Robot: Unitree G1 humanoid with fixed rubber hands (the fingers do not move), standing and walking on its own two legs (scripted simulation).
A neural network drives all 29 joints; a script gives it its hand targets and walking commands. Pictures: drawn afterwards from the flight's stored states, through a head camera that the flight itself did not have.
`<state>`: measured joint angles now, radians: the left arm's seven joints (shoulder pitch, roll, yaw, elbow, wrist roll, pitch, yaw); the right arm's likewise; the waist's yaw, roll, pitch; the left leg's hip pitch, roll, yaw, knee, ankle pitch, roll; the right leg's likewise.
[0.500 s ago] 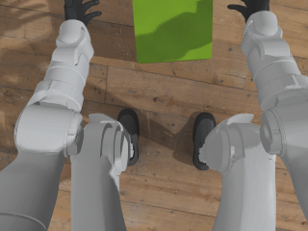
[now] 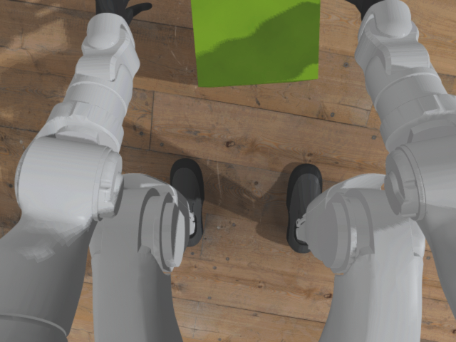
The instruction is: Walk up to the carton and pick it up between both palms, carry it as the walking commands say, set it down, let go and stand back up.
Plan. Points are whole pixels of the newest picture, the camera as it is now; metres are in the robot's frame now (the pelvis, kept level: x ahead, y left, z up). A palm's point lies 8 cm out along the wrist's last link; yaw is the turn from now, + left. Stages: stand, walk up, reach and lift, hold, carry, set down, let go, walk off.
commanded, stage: reach and lift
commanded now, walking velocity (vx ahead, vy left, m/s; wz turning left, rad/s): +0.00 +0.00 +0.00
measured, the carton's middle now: (252, 27) +0.51 -0.01 -0.28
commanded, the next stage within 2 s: none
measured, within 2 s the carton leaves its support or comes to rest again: leaves its support in 1.08 s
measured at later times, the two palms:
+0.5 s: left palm (149, 3) +0.53 +0.14 -0.19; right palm out of the picture +0.53 -0.14 -0.20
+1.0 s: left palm out of the picture +0.53 +0.14 -0.19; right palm out of the picture +0.54 -0.13 -0.19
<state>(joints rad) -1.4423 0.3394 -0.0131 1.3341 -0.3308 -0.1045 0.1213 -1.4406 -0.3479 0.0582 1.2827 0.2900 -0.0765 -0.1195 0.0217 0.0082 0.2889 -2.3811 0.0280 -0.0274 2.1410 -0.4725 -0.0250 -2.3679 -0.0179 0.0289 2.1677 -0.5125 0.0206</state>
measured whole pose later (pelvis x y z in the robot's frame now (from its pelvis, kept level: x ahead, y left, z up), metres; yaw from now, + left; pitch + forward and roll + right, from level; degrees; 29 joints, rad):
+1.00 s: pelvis +0.01 +0.00 -0.01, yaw +0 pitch +39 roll +1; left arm -1.49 0.23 0.19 1.33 -0.08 0.01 0.10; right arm -1.47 -0.25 -0.09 1.29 0.09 0.02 -0.11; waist 0.03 0.00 0.28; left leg -2.37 0.02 -0.04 2.21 -0.52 -0.04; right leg -2.37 0.00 0.03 2.24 -0.55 0.01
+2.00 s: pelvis +0.01 +0.01 +0.03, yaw -2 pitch +43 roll +0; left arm -1.15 0.00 0.41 0.73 0.11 0.21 0.14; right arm -1.19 -0.09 -0.28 0.85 -0.07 0.21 -0.18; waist 0.05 0.00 0.04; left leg -2.32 -0.04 -0.06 2.08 -0.52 -0.06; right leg -2.31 0.04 0.06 2.09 -0.53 0.06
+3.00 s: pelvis +0.01 +0.01 +0.12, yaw -1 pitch +41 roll +0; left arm -0.97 -0.14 0.51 0.64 0.27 0.31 0.16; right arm -1.01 0.05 -0.40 0.76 -0.24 0.33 -0.16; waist 0.03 0.01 -0.18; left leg -2.04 -0.05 -0.08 1.80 -0.48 -0.06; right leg -2.02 0.05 0.06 1.81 -0.51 0.05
